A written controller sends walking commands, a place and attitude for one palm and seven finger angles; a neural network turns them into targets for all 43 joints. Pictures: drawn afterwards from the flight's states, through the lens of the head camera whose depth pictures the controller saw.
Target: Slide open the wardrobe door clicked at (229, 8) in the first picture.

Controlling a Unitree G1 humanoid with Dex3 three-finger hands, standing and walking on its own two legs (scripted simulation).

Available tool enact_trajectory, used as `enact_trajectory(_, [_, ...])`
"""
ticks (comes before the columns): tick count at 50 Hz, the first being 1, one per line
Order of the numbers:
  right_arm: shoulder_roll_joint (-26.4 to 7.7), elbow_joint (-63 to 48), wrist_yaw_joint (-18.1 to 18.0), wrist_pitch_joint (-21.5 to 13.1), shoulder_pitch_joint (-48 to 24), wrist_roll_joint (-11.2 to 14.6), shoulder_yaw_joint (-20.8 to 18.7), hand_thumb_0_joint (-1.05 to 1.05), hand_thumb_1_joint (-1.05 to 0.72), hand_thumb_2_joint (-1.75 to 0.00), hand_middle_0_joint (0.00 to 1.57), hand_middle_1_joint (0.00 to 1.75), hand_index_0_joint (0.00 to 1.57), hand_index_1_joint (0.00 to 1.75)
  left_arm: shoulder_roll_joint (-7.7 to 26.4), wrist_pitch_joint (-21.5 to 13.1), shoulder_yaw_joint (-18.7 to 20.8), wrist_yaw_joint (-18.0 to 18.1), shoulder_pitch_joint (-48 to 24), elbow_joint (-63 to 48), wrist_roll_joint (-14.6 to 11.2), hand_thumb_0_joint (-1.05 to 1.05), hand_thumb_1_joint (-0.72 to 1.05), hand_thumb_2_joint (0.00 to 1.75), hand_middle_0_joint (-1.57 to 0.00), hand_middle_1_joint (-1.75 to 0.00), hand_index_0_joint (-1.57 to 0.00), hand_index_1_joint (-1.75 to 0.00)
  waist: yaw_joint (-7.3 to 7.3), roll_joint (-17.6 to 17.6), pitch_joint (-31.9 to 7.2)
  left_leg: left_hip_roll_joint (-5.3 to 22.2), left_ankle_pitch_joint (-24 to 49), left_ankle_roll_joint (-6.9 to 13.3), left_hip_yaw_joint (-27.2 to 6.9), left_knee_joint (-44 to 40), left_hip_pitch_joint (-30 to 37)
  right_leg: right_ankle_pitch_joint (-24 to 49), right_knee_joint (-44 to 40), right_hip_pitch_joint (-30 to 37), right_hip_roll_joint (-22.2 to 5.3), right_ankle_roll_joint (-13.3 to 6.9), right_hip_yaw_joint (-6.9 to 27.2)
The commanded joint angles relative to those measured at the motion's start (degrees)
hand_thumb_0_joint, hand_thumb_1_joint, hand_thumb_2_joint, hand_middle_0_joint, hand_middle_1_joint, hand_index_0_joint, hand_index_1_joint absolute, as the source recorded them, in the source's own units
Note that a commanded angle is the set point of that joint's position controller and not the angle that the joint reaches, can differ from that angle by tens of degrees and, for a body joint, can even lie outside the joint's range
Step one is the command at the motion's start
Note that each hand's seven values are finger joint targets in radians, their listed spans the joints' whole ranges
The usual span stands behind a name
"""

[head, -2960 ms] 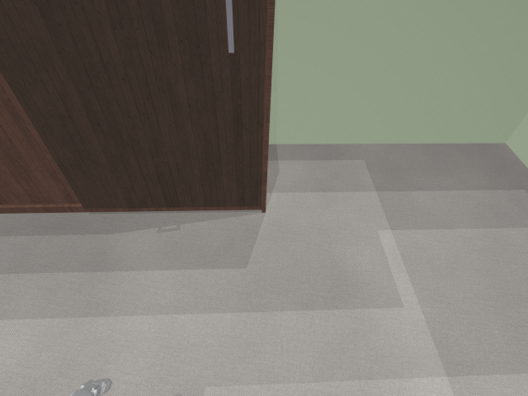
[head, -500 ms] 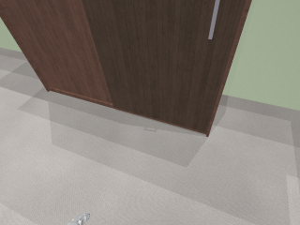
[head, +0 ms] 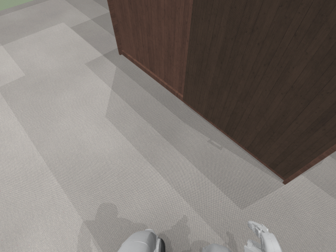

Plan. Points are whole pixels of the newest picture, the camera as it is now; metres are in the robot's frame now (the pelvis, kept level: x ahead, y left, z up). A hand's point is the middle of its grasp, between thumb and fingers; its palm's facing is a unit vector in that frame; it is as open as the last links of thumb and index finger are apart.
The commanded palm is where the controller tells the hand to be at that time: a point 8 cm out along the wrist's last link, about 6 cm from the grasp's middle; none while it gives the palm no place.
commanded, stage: walk to a spot facing it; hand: right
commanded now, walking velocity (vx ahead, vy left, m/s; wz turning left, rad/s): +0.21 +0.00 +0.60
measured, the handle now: out of the picture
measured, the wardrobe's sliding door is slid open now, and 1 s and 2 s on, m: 0.00 0.00 0.00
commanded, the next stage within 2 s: turn to face it in 1.06 s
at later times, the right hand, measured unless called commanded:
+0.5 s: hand out of the picture +0.14 -0.27 -0.15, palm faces -0.18 +0.96 -0.20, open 7.4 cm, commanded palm none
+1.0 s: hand (214, 193) +0.29 -0.09 -0.12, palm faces -0.56 +0.78 -0.27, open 7.4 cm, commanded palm none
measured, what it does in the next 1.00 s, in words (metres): steps on the spot, turning left: right foot, then left foot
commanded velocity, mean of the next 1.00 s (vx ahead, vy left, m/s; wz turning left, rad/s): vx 0.08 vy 0.00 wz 0.59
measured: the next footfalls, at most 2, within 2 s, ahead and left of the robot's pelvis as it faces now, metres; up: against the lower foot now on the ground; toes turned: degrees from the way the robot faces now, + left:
right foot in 0.34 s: +0.11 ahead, -0.15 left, +0.00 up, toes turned +8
left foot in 0.82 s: +0.07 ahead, +0.10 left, +0.00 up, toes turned +37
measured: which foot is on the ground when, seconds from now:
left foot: down 0.00-0.34, up 0.36-0.80, down 0.82-1.00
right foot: up 0.00-0.32, down 0.34-0.82, up 0.84-1.00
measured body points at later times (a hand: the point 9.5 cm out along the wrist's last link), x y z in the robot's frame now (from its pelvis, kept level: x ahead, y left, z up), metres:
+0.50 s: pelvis +0.06 -0.06 +0.03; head +0.09 -0.09 +0.48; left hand +0.11 +0.20 -0.09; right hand +0.15 -0.32 -0.13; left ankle +0.02 +0.06 -0.63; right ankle +0.07 -0.16 -0.71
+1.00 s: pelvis +0.07 -0.01 +0.02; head +0.09 +0.03 +0.47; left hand -0.06 +0.22 -0.14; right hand +0.32 -0.14 -0.10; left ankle +0.03 +0.07 -0.71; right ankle +0.14 -0.15 -0.63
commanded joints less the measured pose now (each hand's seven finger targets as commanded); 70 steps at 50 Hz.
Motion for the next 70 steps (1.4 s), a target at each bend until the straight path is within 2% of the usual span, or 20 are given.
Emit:
enact_trajectory(1, [-10.19,-2.52,-1.88,0.04,4.03,-0.21,-2.8,0.0,-0.9,-0.9,0.2,0.3,0.2,0.3,6.12,-0.12,1.05,0.57,0.52,-6.23,1.01,0.0,0.9,0.9,-0.2,-0.3,-0.2,-0.3,-1.66,2.24,-12.31,16.39,20.35,4.83,-17.99,-20.44,7.58,6.38,-0.41,-7.46,-2.29,1.01,4.79])
enact_trajectory(8, [-10.52,-1.14,-0.45,-0.25,7.89,-0.96,-3.4,0.0,-0.9,-0.9,0.2,0.3,0.2,0.3,6.16,-1.02,1.38,-0.68,-6.59,-10.01,1.14,0.0,0.9,0.9,-0.2,-0.3,-0.2,-0.3,-4.0,7.16,-10.35,11.54,-8.35,4.15,-23.54,-24.59,2.53,8.13,-18.21,-4.85,0.99,0.82,3.61])
enact_trajectory(12, [-10.97,-1.42,-0.29,0.25,10.54,-0.97,-3.95,0.0,-0.9,-0.9,0.2,0.3,0.2,0.3,5.77,-1.97,1.28,-0.35,-10.69,-12.14,0.36,0.0,0.9,0.9,-0.2,-0.3,-0.2,-0.3,-5.87,7.94,-11.2,11.49,-0.74,4.46,-28.59,-21.87,5.57,4.41,-30.52,-0.16,5.08,-0.21,3.53])
enact_trajectory(15, [-10.87,-2.19,-0.39,0.93,9.18,-0.44,-4.07,0.0,-0.9,-0.9,0.2,0.3,0.2,0.3,6.63,-2.53,1.27,0.52,-6.5,-11.28,-0.09,0.0,0.9,0.9,-0.2,-0.3,-0.2,-0.3,-3.54,8.62,-13.44,9.02,5.34,1.16,-28.47,-16.91,4.48,10.3,-45.17,10.79,6.51,-1.14,3.16])
enact_trajectory(16, [-9.22,-2.89,-0.41,1.15,8.22,-0.16,-3.66,0.0,-0.9,-0.9,0.2,0.3,0.2,0.3,8.56,-2.97,1.52,0.95,-3.23,-10.53,-0.14,0.0,0.9,0.9,-0.2,-0.3,-0.2,-0.3,-1.56,4.87,-14.18,6.02,0.71,-1.49,-25.56,-12.18,-2.48,11.97,-52.12,20.01,2.33,-2.42,6.3])
enact_trajectory(17, [-5.44,-3.9,0.01,1.2,9.26,0.34,-2.97,0.0,-0.9,-0.9,0.2,0.3,0.2,0.3,13.36,-3.08,2.41,0.98,-2.66,-10.92,0.37,0.0,0.9,0.9,-0.2,-0.3,-0.2,-0.3,-1.17,-10.3,-13.75,-1.59,-9.86,-4.77,-17.61,-0.52,-12.77,9.56,-58.79,26.11,-11.11,-5.72,19.89])
enact_trajectory(18, [-6.25,-4.22,0.31,1.3,10.02,-0.4,-3.2,0.0,-0.9,-0.9,0.2,0.3,0.2,0.3,16.23,-2.42,2.86,0.55,-5.01,-12.03,0.61,0.0,0.9,0.9,-0.2,-0.3,-0.2,-0.3,-2.02,-18.94,-10.59,-0.97,-19.25,-7.32,-8.54,13.1,-16.37,9.41,-61.12,20.58,-21.47,-10.34,27.1])
enact_trajectory(20, [-8.5,-1.99,1.06,1.8,9.49,-1.22,-4.54,0.0,-0.9,-0.9,0.2,0.3,0.2,0.3,11.29,-2.66,1.42,0.92,-10.06,-12.88,0.91,0.0,0.9,0.9,-0.2,-0.3,-0.2,-0.3,-3.99,-8.54,-4.78,2.41,-12.35,-8.48,-9.17,24.86,-12.66,16.08,-60.56,9.8,-16.22,-10.53,18.74])
enact_trajectory(23, [-6.06,-0.2,1.66,2.32,12.42,-0.98,-3.98,0.0,-0.9,-0.9,0.2,0.3,0.2,0.3,9.66,-3.3,0.95,1.05,-10.96,-12.42,0.76,0.0,0.9,0.9,-0.2,-0.3,-0.2,-0.3,-4.98,-8.34,-7.51,3.71,-6.93,-9.81,-6.65,29.54,-12.05,35.0,-56.01,14.23,-10.98,-8.99,5.47])
enact_trajectory(35, [-3.51,-1.77,1.54,2.65,2.96,-0.83,-2.65,0.0,-0.9,-0.9,0.2,0.3,0.2,0.3,11.48,-2.58,3.33,0.35,-2.98,-6.89,0.99,0.0,0.9,0.9,-0.2,-0.3,-0.2,-0.3,-0.99,-12.55,-8.23,5.16,-8.48,-9.07,-0.1,8.8,-4.99,45.93,-49.78,19.33,-13.78,-10.24,-3.89])
enact_trajectory(39, [-5.09,-0.92,1.0,1.23,7.88,-0.93,-3.0,0.0,-0.9,-0.9,0.2,0.3,0.2,0.3,12.52,-2.41,3.92,-0.17,-4.12,-6.89,0.76,0.0,0.9,0.9,-0.2,-0.3,-0.2,-0.3,-4.69,-9.86,-12.18,3.0,-0.44,-6.33,1.21,-7.36,8.61,47.33,-38.38,16.37,-13.87,-6.35,-6.94])
enact_trajectory(40, [-9.06,0.61,0.48,0.28,14.15,-1.18,-3.68,0.0,-0.9,-0.9,0.2,0.3,0.2,0.3,11.59,-2.33,3.69,-0.65,-3.7,-7.61,0.15,0.0,0.9,0.9,-0.2,-0.3,-0.2,-0.3,-7.82,-2.09,-16.65,7.27,11.03,-4.25,-4.13,-14.04,22.25,40.84,-26.22,8.27,-12.12,-3.11,-9.05])
enact_trajectory(41, [-16.31,1.88,-0.4,-0.47,18.64,-1.23,-4.95,0.0,-0.9,-0.9,0.2,0.3,0.2,0.3,6.68,-2.15,2.13,-1.09,-3.68,-10.4,0.09,0.0,0.9,0.9,-0.2,-0.3,-0.2,-0.3,-9.1,17.35,-19.47,23.2,34.58,2.12,-26.17,-15.6,35.32,-1.98,-11.68,-11.46,-2.46,0.7,-9.31])
enact_trajectory(42, [-17.7,2.37,-1.11,0.06,20.16,0.25,-5.23,0.0,-0.9,-0.9,0.2,0.3,0.2,0.3,7.3,-1.25,1.94,-0.13,-6.51,-11.75,0.36,0.0,0.9,0.9,-0.2,-0.3,-0.2,-0.3,-9.82,13.9,-20.0,27.63,43.67,6.16,-28.8,-14.92,31.73,-8.73,-3.11,-14.6,-1.11,0.77,0.71])
enact_trajectory(44, [-14.13,0.69,-1.51,0.59,14.44,0.29,-4.8,0.0,-0.9,-0.9,0.2,0.3,0.2,0.3,8.22,-0.92,1.96,0.12,-10.65,-11.94,0.54,0.0,0.9,0.9,-0.2,-0.3,-0.2,-0.3,-8.51,11.88,-14.46,21.71,21.57,5.74,-27.05,-18.92,24.68,-1.26,-0.79,-16.87,-2.32,0.49,5.12])
enact_trajectory(48, [-10.79,-1.06,-1.15,-0.45,7.64,-0.27,-3.24,0.0,-0.9,-0.9,0.2,0.3,0.2,0.3,8.15,-0.34,2.11,-0.83,-6.41,-8.74,1.39,0.0,0.9,0.9,-0.2,-0.3,-0.2,-0.3,-3.78,6.68,-10.08,15.15,10.85,3.1,-18.64,-22.44,14.26,8.94,-7.01,-11.45,-2.15,1.76,3.57])
enact_trajectory(58, [-11.02,1.53,-0.64,-1.84,13.58,-0.72,-3.32,0.0,-0.9,-0.9,0.2,0.3,0.2,0.3,7.68,-2.12,1.65,-1.59,-14.51,-11.98,0.89,0.0,0.9,0.9,-0.2,-0.3,-0.2,-0.3,-6.1,7.02,-8.24,14.41,5.69,5.09,-24.08,-23.7,16.45,9.58,-23.24,-11.47,1.27,1.34,3.5])
enact_trajectory(64, [-6.8,4.86,-1.96,-1.59,12.2,-0.28,-1.24,0.0,-0.9,-0.9,0.2,0.3,0.2,0.3,5.37,-3.55,-0.31,-0.73,-5.68,-5.72,0.25,0.0,0.9,0.9,-0.2,-0.3,-0.2,-0.3,-2.29,4.69,-10.34,9.47,10.92,-0.38,-16.39,-16.76,9.3,22.2,-46.91,13.37,4.35,-1.21,2.91])
enact_trajectory(67, [-2.23,7.2,-2.17,-0.68,18.42,-0.11,0.33,0.0,-0.9,-0.9,0.2,0.3,0.2,0.3,13.49,-3.29,0.78,-0.39,-3.31,-4.26,0.67,0.0,0.9,0.9,-0.2,-0.3,-0.2,-0.3,-3.55,-17.37,-11.53,2.09,-18.89,-6.97,-4.85,3.63,2.14,26.14,-58.1,15.83,-14.24,-11.48,25.71])
enact_trajectory(70, [-3.85,7.86,-1.75,0.11,12.93,-0.76,-0.27,0.0,-0.9,-0.9,0.2,0.3,0.2,0.3,10.08,-2.58,-0.01,0.35,-6.54,-4.04,0.81,0.0,0.9,0.9,-0.2,-0.3,-0.2,-0.3,-3.57,-9.28,-4.6,5.51,-14.53,-7.59,-7.42,14.63,-1.0,24.77,-60.73,7.97,-10.23,-13.15,25.01])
